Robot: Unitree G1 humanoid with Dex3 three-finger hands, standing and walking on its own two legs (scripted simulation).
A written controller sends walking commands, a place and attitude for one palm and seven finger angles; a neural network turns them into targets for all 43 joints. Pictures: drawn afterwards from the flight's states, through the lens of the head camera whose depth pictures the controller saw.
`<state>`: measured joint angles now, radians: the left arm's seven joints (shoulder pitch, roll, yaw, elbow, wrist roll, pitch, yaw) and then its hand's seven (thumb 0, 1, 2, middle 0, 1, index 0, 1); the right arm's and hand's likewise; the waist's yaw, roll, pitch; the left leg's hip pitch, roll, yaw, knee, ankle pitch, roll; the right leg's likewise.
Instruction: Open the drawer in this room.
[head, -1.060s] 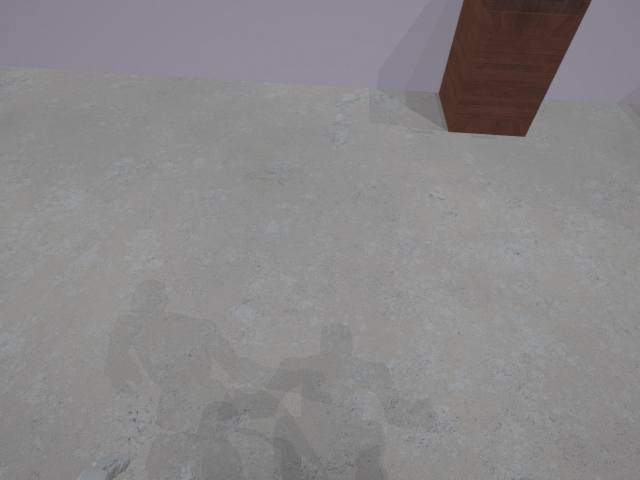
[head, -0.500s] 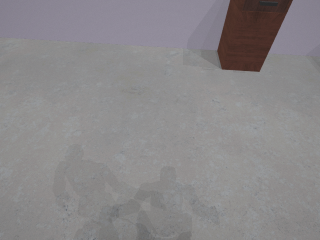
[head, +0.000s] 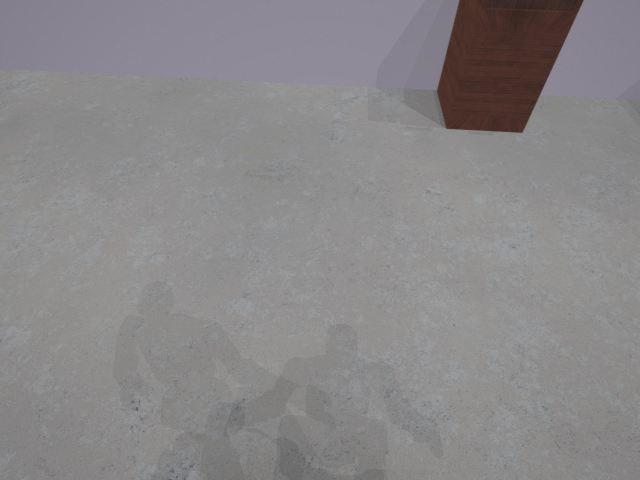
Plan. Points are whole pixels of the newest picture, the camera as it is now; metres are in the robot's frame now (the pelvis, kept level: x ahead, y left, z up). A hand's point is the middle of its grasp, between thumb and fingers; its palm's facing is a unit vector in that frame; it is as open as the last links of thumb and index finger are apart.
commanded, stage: stand and wait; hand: left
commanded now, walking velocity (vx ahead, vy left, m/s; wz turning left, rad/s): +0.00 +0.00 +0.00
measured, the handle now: out of the picture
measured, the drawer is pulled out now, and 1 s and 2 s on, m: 0.00 0.00 0.00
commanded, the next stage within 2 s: turn or walk to find it in 0.56 s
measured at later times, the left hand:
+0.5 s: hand out of the picture +0.06 +0.24 -0.16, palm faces +0.00 -0.95 -0.31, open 7.4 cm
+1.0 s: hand out of the picture +0.06 +0.23 -0.16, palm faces +0.01 -0.95 -0.30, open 7.4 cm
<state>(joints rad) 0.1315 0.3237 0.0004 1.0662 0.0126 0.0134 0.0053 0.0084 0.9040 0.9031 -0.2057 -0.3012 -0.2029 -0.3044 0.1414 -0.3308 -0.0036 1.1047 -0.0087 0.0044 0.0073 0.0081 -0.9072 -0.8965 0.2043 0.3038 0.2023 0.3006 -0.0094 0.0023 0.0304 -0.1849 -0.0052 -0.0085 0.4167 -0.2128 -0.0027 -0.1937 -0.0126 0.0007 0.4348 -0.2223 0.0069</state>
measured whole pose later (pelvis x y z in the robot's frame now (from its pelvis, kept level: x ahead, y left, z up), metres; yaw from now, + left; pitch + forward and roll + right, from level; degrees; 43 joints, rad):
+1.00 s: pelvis +0.00 +0.00 +0.00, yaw +2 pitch -2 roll +0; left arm 0.14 0.30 -0.01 1.08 0.01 0.01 0.00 0.01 0.90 0.90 -0.21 -0.30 -0.20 -0.30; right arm 0.11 -0.29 0.01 1.10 0.00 0.00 0.01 0.01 -0.91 -0.90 0.21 0.30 0.20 0.30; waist 0.01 0.01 0.04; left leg -0.16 -0.01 -0.04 0.40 -0.21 0.00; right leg -0.16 -0.02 -0.03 0.41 -0.22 0.01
